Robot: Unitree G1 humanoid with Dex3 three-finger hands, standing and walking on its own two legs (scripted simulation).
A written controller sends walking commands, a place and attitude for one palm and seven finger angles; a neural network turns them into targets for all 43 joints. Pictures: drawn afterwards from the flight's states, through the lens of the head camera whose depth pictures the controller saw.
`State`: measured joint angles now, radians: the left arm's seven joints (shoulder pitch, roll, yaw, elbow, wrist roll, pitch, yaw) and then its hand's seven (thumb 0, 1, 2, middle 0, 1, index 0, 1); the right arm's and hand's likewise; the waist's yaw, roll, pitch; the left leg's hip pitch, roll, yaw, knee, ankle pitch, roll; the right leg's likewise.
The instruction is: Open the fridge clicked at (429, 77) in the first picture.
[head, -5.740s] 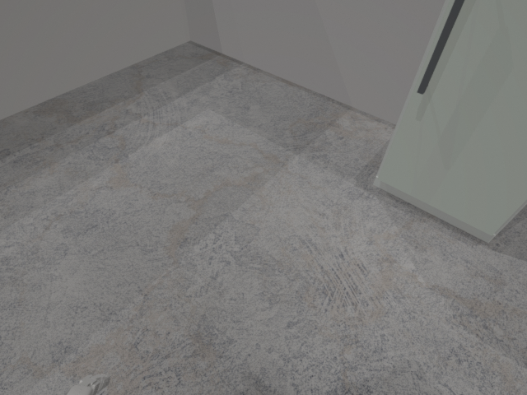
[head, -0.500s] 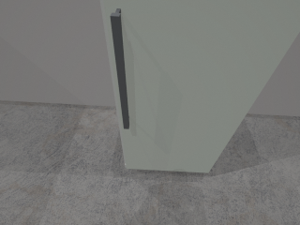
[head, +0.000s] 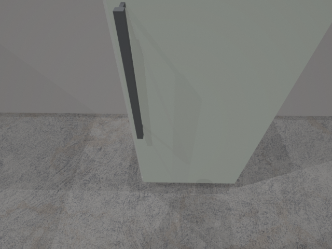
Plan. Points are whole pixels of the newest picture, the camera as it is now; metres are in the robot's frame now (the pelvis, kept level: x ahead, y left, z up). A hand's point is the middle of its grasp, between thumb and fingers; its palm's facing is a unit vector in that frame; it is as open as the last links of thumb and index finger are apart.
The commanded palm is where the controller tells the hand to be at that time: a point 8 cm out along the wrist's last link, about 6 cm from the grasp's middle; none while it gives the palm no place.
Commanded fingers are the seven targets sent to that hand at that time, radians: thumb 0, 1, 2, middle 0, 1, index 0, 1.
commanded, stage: look again from close up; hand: left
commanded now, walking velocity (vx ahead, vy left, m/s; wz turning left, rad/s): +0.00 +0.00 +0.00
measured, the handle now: (133, 86) +0.55 +0.14 +0.08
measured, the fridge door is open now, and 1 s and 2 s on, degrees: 0 0 0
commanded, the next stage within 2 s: shuffle to correct the standing spot in 0.92 s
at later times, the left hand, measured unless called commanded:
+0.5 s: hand out of the picture +0.00 +0.14 -0.16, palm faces +0.02 -0.97 -0.23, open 7.3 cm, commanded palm none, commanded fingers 0.00 0.90 0.90 -0.20 -0.30 -0.20 -0.30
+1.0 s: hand out of the picture +0.00 +0.13 -0.17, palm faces +0.04 -0.98 -0.21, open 7.3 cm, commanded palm none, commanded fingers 0.00 0.90 0.90 -0.20 -0.30 -0.20 -0.30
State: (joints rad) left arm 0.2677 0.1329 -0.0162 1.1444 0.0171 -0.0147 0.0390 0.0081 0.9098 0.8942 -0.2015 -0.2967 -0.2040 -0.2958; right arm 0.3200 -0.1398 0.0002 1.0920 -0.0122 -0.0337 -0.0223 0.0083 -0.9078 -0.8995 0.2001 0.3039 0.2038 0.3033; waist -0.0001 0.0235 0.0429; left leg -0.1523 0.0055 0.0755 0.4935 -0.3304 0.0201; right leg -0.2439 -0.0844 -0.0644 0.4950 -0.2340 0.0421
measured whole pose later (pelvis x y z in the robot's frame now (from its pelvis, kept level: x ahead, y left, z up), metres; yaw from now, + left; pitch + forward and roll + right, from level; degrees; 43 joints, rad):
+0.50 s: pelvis +0.00 -0.04 +0.00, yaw +0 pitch -1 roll +1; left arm 0.26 0.14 -0.01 1.13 0.01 -0.01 0.02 0.01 0.92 0.89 -0.20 -0.30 -0.20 -0.30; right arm 0.31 -0.17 0.01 1.11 -0.01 -0.02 -0.02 0.01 -0.91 -0.90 0.20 0.30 0.20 0.30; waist 0.01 0.05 0.04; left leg -0.12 0.04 0.06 0.44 -0.30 -0.03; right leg -0.25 -0.05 -0.08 0.52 -0.25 -0.01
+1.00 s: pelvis +0.00 -0.05 +0.00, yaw +0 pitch -1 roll +1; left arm 0.25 0.15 0.00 1.12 0.01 -0.01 0.02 0.01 0.92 0.89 -0.20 -0.30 -0.20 -0.30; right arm 0.29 -0.14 0.01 1.13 -0.01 -0.02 -0.03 0.01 -0.91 -0.90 0.20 0.30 0.20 0.30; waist 0.01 0.02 0.05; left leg -0.13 0.06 0.05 0.43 -0.29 -0.05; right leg -0.23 -0.03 -0.10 0.48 -0.23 -0.02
